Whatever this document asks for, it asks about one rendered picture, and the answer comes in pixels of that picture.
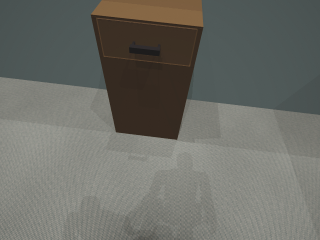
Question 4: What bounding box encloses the cabinet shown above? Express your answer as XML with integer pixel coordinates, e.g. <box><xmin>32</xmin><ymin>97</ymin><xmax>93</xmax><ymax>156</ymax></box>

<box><xmin>91</xmin><ymin>0</ymin><xmax>204</xmax><ymax>140</ymax></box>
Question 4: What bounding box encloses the handle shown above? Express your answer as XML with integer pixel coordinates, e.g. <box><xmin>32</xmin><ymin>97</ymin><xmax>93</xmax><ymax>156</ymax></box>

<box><xmin>129</xmin><ymin>41</ymin><xmax>161</xmax><ymax>56</ymax></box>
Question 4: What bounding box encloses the drawer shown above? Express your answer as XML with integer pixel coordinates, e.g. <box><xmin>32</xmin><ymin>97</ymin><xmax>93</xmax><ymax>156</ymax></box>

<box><xmin>97</xmin><ymin>18</ymin><xmax>197</xmax><ymax>66</ymax></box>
